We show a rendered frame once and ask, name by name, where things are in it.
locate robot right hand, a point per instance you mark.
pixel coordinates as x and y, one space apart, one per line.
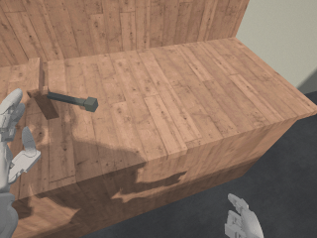
246 225

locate robot left hand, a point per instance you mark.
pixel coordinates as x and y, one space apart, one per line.
11 111

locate counter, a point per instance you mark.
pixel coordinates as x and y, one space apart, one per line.
183 106

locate left robot forearm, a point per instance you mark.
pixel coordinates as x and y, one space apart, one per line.
8 215

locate tap lever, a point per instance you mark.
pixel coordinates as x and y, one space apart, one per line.
90 103

